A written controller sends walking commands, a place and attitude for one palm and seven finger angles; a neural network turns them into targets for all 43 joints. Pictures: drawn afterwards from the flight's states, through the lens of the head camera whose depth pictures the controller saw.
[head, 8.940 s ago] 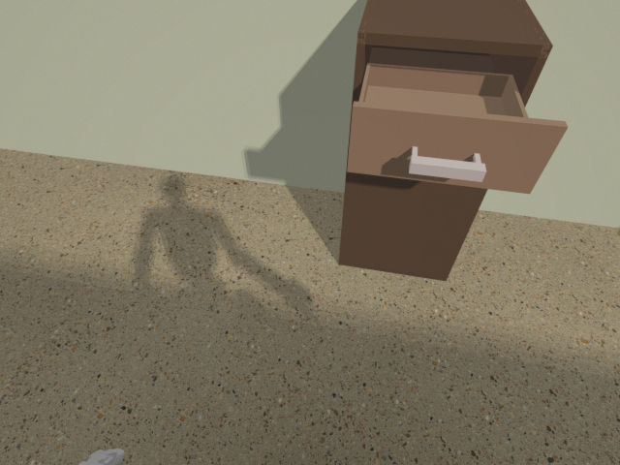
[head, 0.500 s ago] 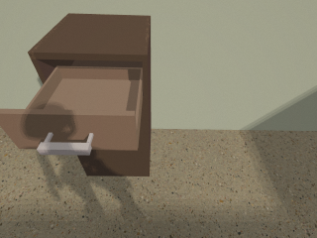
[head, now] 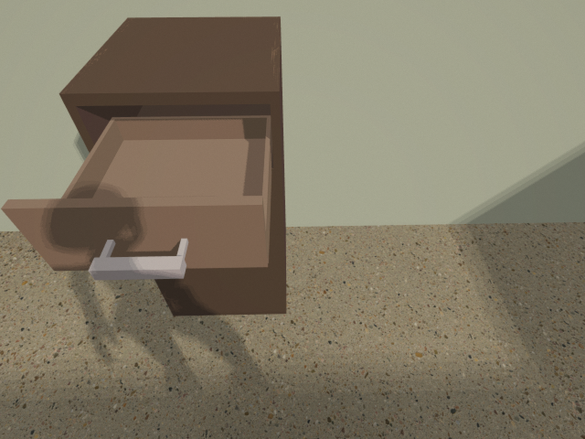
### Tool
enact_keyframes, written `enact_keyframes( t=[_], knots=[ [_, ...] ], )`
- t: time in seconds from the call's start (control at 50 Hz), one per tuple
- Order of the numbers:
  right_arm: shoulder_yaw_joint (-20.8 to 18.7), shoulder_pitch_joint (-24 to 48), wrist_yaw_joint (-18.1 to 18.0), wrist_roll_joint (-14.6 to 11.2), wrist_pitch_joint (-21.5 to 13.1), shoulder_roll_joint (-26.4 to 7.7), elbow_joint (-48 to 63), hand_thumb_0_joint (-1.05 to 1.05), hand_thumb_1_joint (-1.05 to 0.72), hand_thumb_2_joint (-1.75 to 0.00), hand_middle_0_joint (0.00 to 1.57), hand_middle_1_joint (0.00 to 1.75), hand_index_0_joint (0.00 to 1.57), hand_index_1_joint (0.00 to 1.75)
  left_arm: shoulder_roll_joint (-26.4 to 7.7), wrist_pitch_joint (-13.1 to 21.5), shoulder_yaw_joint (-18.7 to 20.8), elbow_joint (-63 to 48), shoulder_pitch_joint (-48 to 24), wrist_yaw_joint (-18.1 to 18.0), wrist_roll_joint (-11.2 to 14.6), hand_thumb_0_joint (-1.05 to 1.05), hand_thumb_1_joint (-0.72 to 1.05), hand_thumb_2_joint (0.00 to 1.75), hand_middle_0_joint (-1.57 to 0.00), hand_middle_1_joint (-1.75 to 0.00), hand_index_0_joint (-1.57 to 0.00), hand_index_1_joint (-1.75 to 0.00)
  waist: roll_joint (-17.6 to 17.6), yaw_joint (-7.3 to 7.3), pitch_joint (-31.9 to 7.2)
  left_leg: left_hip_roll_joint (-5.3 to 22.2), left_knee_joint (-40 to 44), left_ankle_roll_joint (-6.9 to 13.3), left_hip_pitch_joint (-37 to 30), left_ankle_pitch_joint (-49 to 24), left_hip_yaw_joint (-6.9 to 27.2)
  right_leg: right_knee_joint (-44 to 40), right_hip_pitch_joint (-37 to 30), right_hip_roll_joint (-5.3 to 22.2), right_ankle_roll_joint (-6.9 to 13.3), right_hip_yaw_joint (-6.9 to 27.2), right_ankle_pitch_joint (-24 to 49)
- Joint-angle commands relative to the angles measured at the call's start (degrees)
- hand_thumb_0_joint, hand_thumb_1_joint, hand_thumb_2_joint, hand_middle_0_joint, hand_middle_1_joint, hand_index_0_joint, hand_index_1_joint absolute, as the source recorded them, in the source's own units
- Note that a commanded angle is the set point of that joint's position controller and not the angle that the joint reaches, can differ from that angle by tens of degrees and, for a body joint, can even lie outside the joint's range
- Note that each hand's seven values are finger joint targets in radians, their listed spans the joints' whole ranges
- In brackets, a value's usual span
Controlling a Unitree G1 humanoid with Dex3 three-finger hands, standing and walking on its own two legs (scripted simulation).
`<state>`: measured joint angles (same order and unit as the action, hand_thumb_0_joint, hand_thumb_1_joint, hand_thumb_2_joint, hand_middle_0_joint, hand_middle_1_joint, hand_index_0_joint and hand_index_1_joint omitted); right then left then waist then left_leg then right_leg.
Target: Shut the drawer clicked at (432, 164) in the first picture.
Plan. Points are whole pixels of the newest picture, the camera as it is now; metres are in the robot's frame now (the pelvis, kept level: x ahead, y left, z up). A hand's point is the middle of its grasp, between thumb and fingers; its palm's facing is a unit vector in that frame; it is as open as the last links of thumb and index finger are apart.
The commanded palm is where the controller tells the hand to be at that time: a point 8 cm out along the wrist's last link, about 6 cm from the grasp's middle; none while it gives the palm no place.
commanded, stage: shuffle to correct the standing spot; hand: left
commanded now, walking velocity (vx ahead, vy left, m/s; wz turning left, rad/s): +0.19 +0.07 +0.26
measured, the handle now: (143, 256) +0.37 +0.26 +0.03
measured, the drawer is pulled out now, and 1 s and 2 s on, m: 0.29 0.29 0.29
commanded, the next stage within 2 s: come to a stop and stand still in 0.38 s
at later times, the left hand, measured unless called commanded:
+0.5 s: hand out of the picture +0.11 +0.20 -0.16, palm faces +0.03 -0.98 -0.22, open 7.2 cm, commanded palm none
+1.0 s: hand out of the picture +0.12 +0.25 -0.18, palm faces +0.10 -0.97 -0.21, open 7.3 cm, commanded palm none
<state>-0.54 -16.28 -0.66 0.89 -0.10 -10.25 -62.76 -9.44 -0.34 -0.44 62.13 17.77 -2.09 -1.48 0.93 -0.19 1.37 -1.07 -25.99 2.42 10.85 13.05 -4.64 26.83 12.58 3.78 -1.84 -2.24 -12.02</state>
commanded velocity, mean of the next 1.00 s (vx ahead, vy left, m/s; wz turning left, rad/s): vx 0.04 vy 0.04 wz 0.02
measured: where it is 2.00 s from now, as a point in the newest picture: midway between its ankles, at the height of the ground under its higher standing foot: outside the picture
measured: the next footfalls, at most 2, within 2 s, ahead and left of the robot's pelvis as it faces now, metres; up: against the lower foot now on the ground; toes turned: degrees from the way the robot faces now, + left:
right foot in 0.58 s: +0.20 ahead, -0.10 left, +0.00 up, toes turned -5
left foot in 0.86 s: +0.15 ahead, +0.15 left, +0.00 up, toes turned +7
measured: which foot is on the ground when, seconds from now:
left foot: down 0.00-0.60, up 0.62-0.84, down 0.86-1.00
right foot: down 0.00-0.24, up 0.26-0.56, down 0.58-0.86, up 0.88-1.00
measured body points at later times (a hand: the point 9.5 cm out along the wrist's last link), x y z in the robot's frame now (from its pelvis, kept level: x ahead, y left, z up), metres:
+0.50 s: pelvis +0.07 +0.02 +0.00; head +0.09 +0.01 +0.45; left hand +0.11 +0.25 -0.14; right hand +0.01 -0.19 -0.16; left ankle +0.02 +0.09 -0.74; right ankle +0.13 -0.10 -0.70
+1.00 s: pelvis +0.08 +0.05 +0.00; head +0.10 +0.07 +0.45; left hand +0.12 +0.30 -0.16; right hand +0.15 -0.18 -0.15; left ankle +0.11 +0.15 -0.74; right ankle +0.09 -0.08 -0.70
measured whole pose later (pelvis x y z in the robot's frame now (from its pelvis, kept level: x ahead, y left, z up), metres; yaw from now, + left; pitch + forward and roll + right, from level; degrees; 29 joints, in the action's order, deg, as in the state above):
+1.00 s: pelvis +0.08 +0.05 +0.00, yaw +2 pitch -1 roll -1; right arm -2.0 -11.8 -1.2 1.5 0.6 -9.2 -56.7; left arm -11.2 -2.9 3.3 56.2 12.3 -1.9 -1.5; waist -1.6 0.3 3.8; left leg 1.0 -29.7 2.5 15.4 13.1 -5.5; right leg 50.7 22.8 2.3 -0.8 -1.6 -23.3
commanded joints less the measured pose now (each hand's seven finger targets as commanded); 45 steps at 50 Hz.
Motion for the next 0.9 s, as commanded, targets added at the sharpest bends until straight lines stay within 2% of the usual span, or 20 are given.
enact_keyframes(
  t=[0.0,0.1,0.14,0.18,0.2,0.22,0.24,0.26,0.3,0.36,0.5,0.52,0.56,0.58,0.6,0.72,0.8,0.82,0.84,0.88],
  knots=[
    [-1.9,-1.2,-0.1,0.3,0.5,-7.4,2.9,0.0,-0.9,-0.9,0.2,0.3,0.2,0.3,-6.5,0.5,2.2,-2.9,3.5,0.2,-0.3,0.0,0.9,0.9,-0.2,-0.3,-0.2,-0.3,0.9,0.67,6.5,6.9,9.3,0.7,10.1,22.1,10.0,-3.4,3.1,1.8,2.4,1.9,-17.0],
    [-1.6,-2.2,0.2,0.4,0.4,-3.5,4.4,0.0,-0.9,-0.9,0.2,0.3,0.2,0.3,-9.7,1.0,4.2,-3.0,7.3,-0.2,0.3,0.0,0.9,0.9,-0.2,-0.3,-0.2,-0.3,-13.4,1.44,4.0,1.4,-13.8,-1.2,14.1,10.7,0.8,-14.4,0.0,14.4,9.3,17.3,-26.7],
    [-2.0,-4.3,0.4,0.2,0.5,-3.1,4.2,0.0,-0.9,-0.9,0.2,0.3,0.2,0.3,-9.9,1.1,4.6,-4.0,4.4,-0.5,0.1,0.0,0.9,0.9,-0.2,-0.3,-0.2,-0.3,-10.8,-0.51,3.7,2.9,-13.7,-1.2,8.9,11.7,0.9,-14.4,6.1,15.1,10.0,15.5,-27.8],
    [-1.6,-9.8,0.5,0.2,-0.2,-2.2,2.5,0.0,-0.9,-0.9,0.2,0.3,0.2,0.3,-8.0,0.6,4.2,-4.8,1.2,0.0,0.0,0.0,0.9,0.9,-0.2,-0.3,-0.2,-0.3,-6.3,-3.1,5.0,2.4,-3.0,-0.9,-1.2,9.7,0.6,-6.2,13.4,9.0,7.1,7.1,-23.9],
    [-1.9,-13.0,0.1,0.4,-0.6,-4.3,1.6,0.0,-0.9,-0.9,0.2,0.3,0.2,0.3,-6.0,0.5,3.8,-5.1,0.6,0.4,0.2,0.0,0.9,0.9,-0.2,-0.3,-0.2,-0.3,2.4,-4.06,5.7,6.2,3.2,0.7,-3.8,13.2,7.4,2.9,17.0,3.5,4.9,1.7,-20.9],
    [-2.9,-15.7,-0.2,0.8,-1.0,-8.3,0.9,0.0,-0.9,-0.9,0.2,0.3,0.2,0.3,-2.9,0.4,3.2,-6.1,0.4,0.7,0.1,0.0,0.9,0.9,-0.2,-0.3,-0.2,-0.3,16.7,-4.62,6.3,15.6,13.6,4.2,-5.5,21.8,21.4,16.9,22.5,-2.1,2.3,-5.8,-19.3],
    [-3.1,-17.2,-0.6,0.7,-1.5,-9.0,0.6,0.0,-0.9,-0.9,0.2,0.3,0.2,0.3,-2.6,0.8,2.8,-7.3,-2.0,0.5,-0.6,0.0,0.9,0.9,-0.2,-0.3,-0.2,-0.3,17.0,-5.03,7.9,19.9,17.9,8.0,-6.7,21.2,29.1,25.8,26.9,-2.0,2.5,-3.5,-20.1],
    [-2.6,-15.6,-0.8,0.6,-1.8,-8.0,0.7,0.0,-0.9,-0.9,0.2,0.3,0.2,0.3,-2.5,1.2,2.8,-7.4,-3.8,0.9,-0.5,0.0,0.9,0.9,-0.2,-0.3,-0.2,-0.3,11.1,-4.31,9.6,21.1,17.7,10.5,-5.9,15.8,29.2,31.5,29.0,0.6,3.1,-0.8,-17.5],
    [-1.7,-11.5,-1.0,0.5,-2.9,-5.9,1.7,0.0,-0.9,-0.9,0.2,0.3,0.2,0.3,-1.6,2.0,2.9,-6.6,-3.7,1.7,-0.1,0.0,0.9,0.9,-0.2,-0.3,-0.2,-0.3,2.3,-2.15,7.6,19.2,16.1,10.7,-5.3,0.4,21.6,32.4,26.4,3.2,2.4,0.2,-11.2],
    [-1.1,-10.1,-1.2,0.2,-3.8,-5.2,1.4,0.0,-0.9,-0.9,0.2,0.3,0.2,0.3,-0.3,1.8,2.5,-6.0,-2.3,2.0,0.3,0.0,0.9,0.9,-0.2,-0.3,-0.2,-0.3,4.3,-0.78,3.6,15.5,13.9,9.7,-6.7,-17.3,11.7,25.6,20.0,2.7,1.5,-2.2,-7.5],
    [-1.4,-9.7,-1.2,0.3,-2.7,-5.0,-0.5,0.0,-0.9,-0.9,0.2,0.3,0.2,0.3,-0.5,2.1,2.7,-6.7,-2.0,1.6,0.1,0.0,0.9,0.9,-0.2,-0.3,-0.2,-0.3,1.5,0.52,3.3,12.9,5.7,6.5,-2.4,-18.8,6.2,4.3,3.3,-1.3,2.2,-5.8,0.4],
    [-1.2,-9.3,-1.2,-0.1,-2.6,-4.1,-0.5,0.0,-0.9,-0.9,0.2,0.3,0.2,0.3,-2.1,2.5,3.1,-5.5,1.8,1.1,0.1,0.0,0.9,0.9,-0.2,-0.3,-0.2,-0.3,-1.1,2.44,1.5,10.9,0.2,4.0,1.5,-17.8,4.5,-0.3,-5.5,0.0,2.4,-3.2,6.5],
    [-1.2,-10.9,-1.0,-0.7,-2.1,-1.6,0.8,0.0,-0.9,-0.9,0.2,0.3,0.2,0.3,-9.4,2.8,4.2,-3.8,7.8,-0.2,0.4,0.0,0.9,0.9,-0.2,-0.3,-0.2,-0.3,-12.8,2.78,-3.3,1.7,-13.9,-2.1,13.5,10.6,-1.4,-4.1,-17.5,18.9,11.1,15.8,32.9],
    [-1.4,-9.2,-1.4,-0.7,-1.1,-0.8,1.4,0.0,-0.9,-0.9,0.2,0.3,0.2,0.3,-10.4,2.3,4.2,-4.1,7.9,-0.6,0.7,0.0,0.9,0.9,-0.2,-0.3,-0.2,-0.3,-6.9,2.8,-1.8,2.1,-20.7,-2.7,12.2,21.0,1.5,-5.0,-12.4,21.9,14.7,15.7,42.3],
    [-1.4,-7.2,-1.5,-0.8,0.0,-0.1,2.0,0.0,-0.9,-0.9,0.2,0.3,0.2,0.3,-10.3,2.5,4.5,-4.4,5.8,-1.1,0.5,0.0,0.9,0.9,-0.2,-0.3,-0.2,-0.3,-12.9,2.54,-2.5,3.5,-26.8,-3.1,12.9,22.9,2.9,-4.7,-9.6,21.8,16.5,17.3,46.2],
    [-2.8,-5.8,-0.5,-0.5,2.1,-0.1,3.5,0.0,-0.9,-0.9,0.2,0.3,0.2,0.3,-10.1,0.2,5.4,-9.0,-5.5,-1.4,-0.2,0.0,0.9,0.9,-0.2,-0.3,-0.2,-0.3,-9.9,-0.58,-1.3,3.2,-23.3,-4.6,7.9,13.3,1.8,-5.7,2.6,15.1,12.9,6.0,27.5],
    [-3.1,-9.5,-0.3,-0.3,1.1,-0.9,3.6,0.0,-0.9,-0.9,0.2,0.3,0.2,0.3,-9.0,-1.1,5.6,-10.4,-7.5,-0.6,0.2,0.0,0.9,0.9,-0.2,-0.3,-0.2,-0.3,-6.8,-2.84,-2.3,2.8,-2.9,-4.3,-3.5,-1.5,-1.1,0.1,9.1,9.1,6.9,2.8,6.6],
    [-3.5,-8.6,-0.3,0.1,0.7,-4.2,4.6,0.0,-0.9,-0.9,0.2,0.3,0.2,0.3,-6.7,-1.7,5.1,-11.2,-6.6,-0.2,0.5,0.0,0.9,0.9,-0.2,-0.3,-0.2,-0.3,3.4,-2.3,-0.9,8.3,3.3,-2.1,-3.1,-1.1,6.7,5.5,13.1,4.3,4.0,0.2,-4.5],
    [-4.4,-6.5,-0.3,0.6,0.5,-8.8,7.0,0.0,-0.9,-0.9,0.2,0.3,0.2,0.3,-3.4,-2.1,4.6,-12.2,-5.2,0.0,0.6,0.0,0.9,0.9,-0.2,-0.3,-0.2,-0.3,15.1,-2.07,1.6,19.7,13.4,2.8,4.5,1.6,20.5,15.2,14.2,-1.8,0.7,-3.6,-17.4],
    [-3.9,1.6,-0.8,1.0,0.3,-8.5,9.1,0.0,-0.9,-0.9,0.2,0.3,0.2,0.3,-4.4,-2.3,4.7,-11.1,-6.1,0.1,0.1,0.0,0.9,0.9,-0.2,-0.3,-0.2,-0.3,11.6,-0.42,3.9,20.1,17.1,7.8,13.7,5.8,21.7,29.2,10.1,-1.1,1.8,2.7,-15.8]
  ],
)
